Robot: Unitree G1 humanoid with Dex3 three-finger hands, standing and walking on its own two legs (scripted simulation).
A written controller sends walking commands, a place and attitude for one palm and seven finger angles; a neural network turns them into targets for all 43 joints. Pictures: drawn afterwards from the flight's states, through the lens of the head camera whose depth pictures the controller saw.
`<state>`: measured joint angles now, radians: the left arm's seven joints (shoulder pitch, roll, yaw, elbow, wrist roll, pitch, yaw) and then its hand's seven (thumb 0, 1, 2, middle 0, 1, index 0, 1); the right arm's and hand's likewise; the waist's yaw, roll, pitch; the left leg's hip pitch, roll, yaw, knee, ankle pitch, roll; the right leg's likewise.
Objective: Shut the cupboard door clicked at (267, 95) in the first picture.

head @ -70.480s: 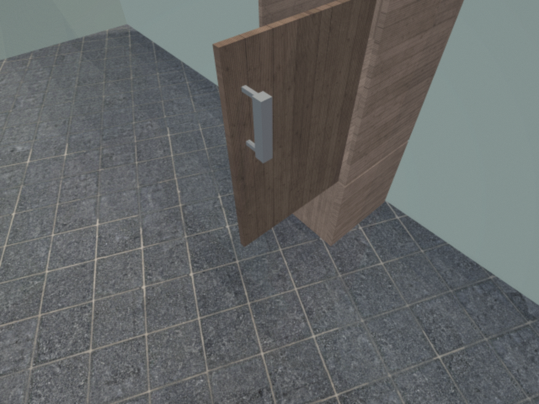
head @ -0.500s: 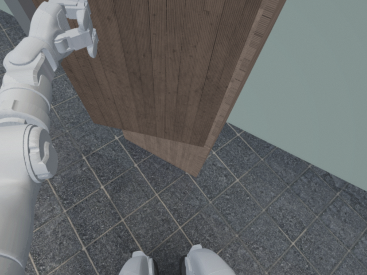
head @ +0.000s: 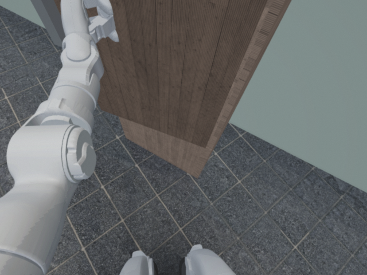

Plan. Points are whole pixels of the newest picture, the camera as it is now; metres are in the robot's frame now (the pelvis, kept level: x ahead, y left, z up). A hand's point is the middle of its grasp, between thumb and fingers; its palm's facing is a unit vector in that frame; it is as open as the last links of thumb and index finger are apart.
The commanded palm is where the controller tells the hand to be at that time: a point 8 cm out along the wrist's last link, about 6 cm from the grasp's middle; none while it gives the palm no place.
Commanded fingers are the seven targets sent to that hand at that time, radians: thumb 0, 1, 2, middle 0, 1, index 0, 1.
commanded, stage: pull the fist back off the door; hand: left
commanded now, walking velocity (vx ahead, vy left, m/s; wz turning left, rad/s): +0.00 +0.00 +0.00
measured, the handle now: (54, 4) +0.64 +0.17 +0.15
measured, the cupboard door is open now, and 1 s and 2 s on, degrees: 9 9 9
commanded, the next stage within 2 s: draw the hand back to the body in 0.64 s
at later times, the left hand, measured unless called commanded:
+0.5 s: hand (108, 60) +0.51 +0.07 +0.14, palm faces +0.03 -1.00 -0.01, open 3.1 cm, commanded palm +0.47 +0.11 +0.16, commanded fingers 0.00 0.90 0.90 -1.30 -1.50 -1.30 -1.50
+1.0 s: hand (88, 79) +0.44 +0.10 +0.16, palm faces +0.05 -1.00 -0.05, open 3.1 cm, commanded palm +0.39 +0.14 +0.17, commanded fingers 0.00 0.90 0.90 -1.30 -1.50 -1.30 -1.50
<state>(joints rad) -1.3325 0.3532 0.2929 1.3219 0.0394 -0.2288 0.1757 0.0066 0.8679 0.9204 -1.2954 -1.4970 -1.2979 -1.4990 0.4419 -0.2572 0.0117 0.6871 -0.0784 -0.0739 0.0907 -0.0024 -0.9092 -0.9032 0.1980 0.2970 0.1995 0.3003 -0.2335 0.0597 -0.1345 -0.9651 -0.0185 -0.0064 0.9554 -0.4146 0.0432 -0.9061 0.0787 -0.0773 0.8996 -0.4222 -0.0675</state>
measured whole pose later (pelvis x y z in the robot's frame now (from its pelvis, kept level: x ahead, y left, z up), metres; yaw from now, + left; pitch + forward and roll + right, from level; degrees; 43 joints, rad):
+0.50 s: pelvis +0.01 -0.02 +0.03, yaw -1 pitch +15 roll +0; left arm -0.92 0.25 0.23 1.12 -0.09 -0.27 0.05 0.02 0.90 0.90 -1.30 -1.50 -1.30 -1.50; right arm 0.45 -0.30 -0.03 0.66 0.00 0.00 0.06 0.00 -0.91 -0.90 0.20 0.30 0.20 0.30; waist -0.14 0.04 -0.09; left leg -0.65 -0.01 0.01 0.75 -0.36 0.02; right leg -0.62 0.10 -0.04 0.72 -0.36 -0.09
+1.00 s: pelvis +0.00 -0.02 +0.04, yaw -2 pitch +9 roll +1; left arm -0.63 0.20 0.20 0.83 -0.10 -0.27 0.01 0.02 0.89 0.90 -1.30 -1.50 -1.30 -1.50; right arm 0.38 -0.25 0.00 0.63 0.04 0.02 0.03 0.00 -0.91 -0.90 0.20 0.30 0.20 0.30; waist -0.07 0.05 -0.11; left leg -0.50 -0.02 0.05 0.69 -0.33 0.03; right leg -0.49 0.09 -0.01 0.70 -0.35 -0.08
